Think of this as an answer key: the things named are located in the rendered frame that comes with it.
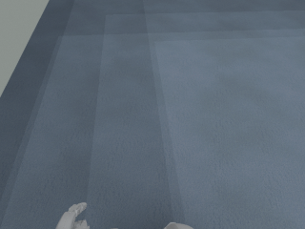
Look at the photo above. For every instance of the left robot hand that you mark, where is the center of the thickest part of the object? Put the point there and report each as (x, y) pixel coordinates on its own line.
(67, 220)

